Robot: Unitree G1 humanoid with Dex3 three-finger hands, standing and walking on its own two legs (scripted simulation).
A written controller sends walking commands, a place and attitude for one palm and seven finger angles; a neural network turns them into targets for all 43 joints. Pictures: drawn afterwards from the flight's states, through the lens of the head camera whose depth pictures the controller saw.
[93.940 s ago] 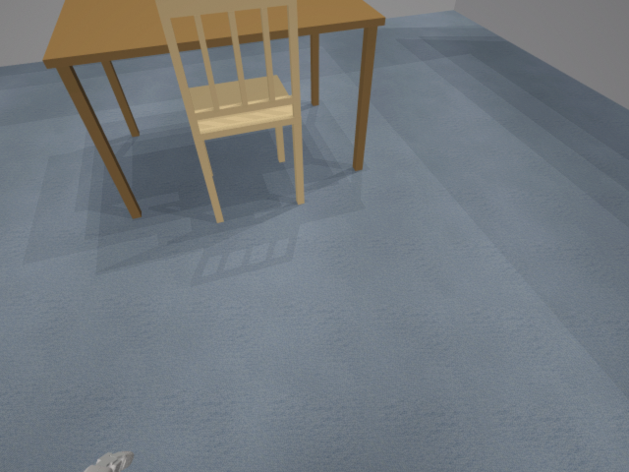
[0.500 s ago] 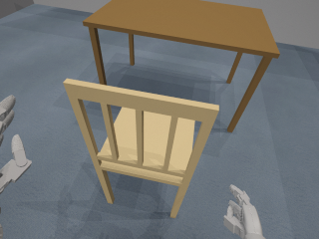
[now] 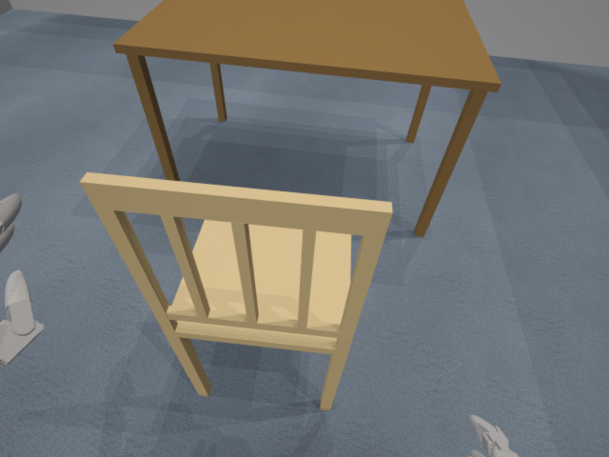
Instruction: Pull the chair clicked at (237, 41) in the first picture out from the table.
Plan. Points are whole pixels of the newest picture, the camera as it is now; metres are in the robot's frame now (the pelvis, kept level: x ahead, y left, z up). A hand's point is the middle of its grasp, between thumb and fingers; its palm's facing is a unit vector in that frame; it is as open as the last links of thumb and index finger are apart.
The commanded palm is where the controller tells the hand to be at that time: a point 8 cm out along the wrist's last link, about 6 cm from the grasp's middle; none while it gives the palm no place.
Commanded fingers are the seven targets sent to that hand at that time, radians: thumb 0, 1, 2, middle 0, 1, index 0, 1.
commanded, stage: stop stepping back and stand still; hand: left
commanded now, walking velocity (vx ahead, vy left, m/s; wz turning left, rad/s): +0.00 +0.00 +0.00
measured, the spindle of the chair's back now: (247, 277) +0.42 +0.11 -0.07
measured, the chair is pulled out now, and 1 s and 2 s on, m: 0.64 0.64 0.64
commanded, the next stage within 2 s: let the arm hang, fingers relaxed in 0.26 s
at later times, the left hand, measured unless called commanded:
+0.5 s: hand (108, 403) +0.20 +0.26 -0.03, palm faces +0.15 -0.90 -0.40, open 7.4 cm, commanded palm none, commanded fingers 0.00 0.90 0.90 -0.20 -0.30 -0.20 -0.30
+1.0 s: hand out of the picture -0.04 +0.21 -0.17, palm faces -0.01 -0.96 -0.26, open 7.3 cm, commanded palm none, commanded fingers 0.00 0.90 0.90 -0.20 -0.30 -0.20 -0.30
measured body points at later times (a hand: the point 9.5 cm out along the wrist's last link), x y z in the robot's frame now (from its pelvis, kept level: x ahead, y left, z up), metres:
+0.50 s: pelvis +0.00 +0.02 -0.01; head +0.00 +0.00 +0.44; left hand +0.18 +0.30 -0.01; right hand +0.17 -0.21 -0.12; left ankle -0.01 +0.12 -0.74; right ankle +0.01 -0.13 -0.74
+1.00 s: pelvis -0.01 +0.01 +0.00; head +0.01 +0.00 +0.45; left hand -0.03 +0.26 -0.15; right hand -0.06 -0.21 -0.16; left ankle -0.01 +0.12 -0.74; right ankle +0.01 -0.13 -0.74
